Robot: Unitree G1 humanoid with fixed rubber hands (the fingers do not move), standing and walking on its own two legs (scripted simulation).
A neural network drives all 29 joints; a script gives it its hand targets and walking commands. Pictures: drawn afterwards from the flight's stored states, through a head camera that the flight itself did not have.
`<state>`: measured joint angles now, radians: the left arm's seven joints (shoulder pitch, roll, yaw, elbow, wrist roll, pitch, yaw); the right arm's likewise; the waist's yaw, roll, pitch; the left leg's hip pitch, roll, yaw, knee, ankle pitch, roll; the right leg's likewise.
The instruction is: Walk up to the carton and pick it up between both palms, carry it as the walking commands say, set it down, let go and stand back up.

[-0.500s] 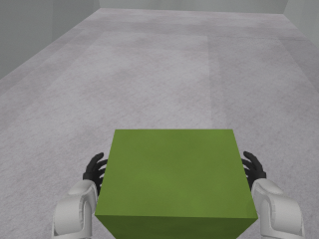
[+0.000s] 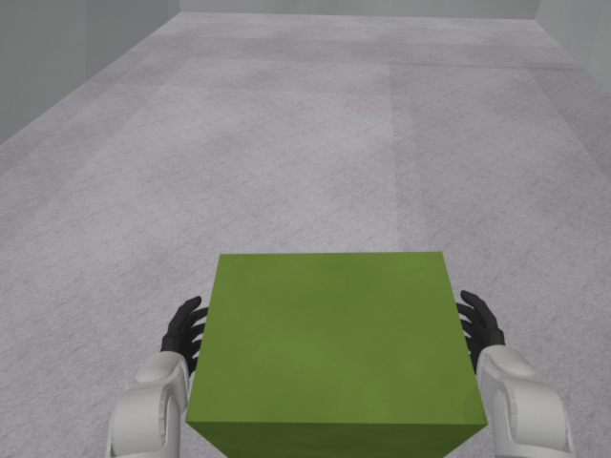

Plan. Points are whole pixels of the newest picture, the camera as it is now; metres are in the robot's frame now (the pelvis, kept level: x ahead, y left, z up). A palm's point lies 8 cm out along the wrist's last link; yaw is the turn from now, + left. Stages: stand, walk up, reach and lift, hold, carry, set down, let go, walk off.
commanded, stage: carry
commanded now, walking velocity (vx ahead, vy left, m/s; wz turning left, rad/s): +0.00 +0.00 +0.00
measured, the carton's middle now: (330, 368) +0.27 +0.00 -0.03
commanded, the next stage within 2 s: none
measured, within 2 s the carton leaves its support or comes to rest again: neither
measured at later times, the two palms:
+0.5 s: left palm (184, 359) +0.26 +0.19 +0.03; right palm (485, 354) +0.26 -0.19 +0.04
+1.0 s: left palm (181, 359) +0.26 +0.19 +0.03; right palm (483, 354) +0.26 -0.19 +0.04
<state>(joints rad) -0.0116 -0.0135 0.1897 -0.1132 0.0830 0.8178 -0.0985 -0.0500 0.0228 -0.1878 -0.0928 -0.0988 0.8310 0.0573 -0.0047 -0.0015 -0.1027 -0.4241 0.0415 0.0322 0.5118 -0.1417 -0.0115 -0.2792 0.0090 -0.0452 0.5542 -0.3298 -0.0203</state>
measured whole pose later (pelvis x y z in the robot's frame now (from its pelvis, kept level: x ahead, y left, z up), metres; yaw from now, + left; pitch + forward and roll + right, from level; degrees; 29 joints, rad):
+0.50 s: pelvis +0.01 +0.00 +0.00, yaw -1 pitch +2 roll +0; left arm 0.02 0.00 0.17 -0.04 0.09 0.70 -0.09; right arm -0.03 0.01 -0.16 -0.02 -0.12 0.72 0.06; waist 0.00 0.00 -0.09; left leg -0.40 0.05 0.04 0.52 -0.16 -0.02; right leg -0.25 0.02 -0.03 0.54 -0.34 -0.02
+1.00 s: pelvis +0.01 +0.00 +0.00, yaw -1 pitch +2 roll +0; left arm 0.04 0.02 0.15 -0.05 0.09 0.69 -0.08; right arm -0.02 0.00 -0.14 -0.01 -0.11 0.71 0.06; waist 0.00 0.00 -0.09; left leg -0.39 0.05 0.05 0.51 -0.16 -0.01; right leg -0.25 0.02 -0.03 0.54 -0.33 -0.02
